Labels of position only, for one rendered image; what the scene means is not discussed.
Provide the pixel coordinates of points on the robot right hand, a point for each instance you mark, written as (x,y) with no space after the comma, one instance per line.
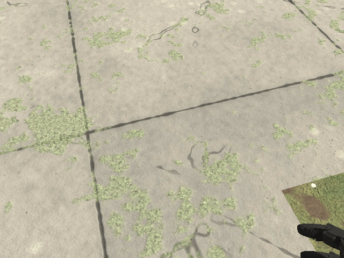
(329,234)

